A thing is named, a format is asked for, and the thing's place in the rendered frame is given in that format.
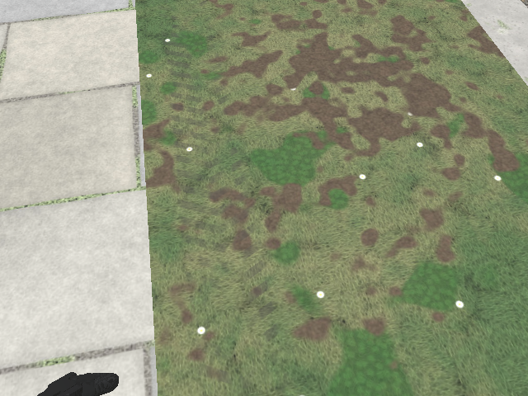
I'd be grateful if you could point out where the left robot hand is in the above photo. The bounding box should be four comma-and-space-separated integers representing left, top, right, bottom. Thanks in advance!
37, 372, 119, 396

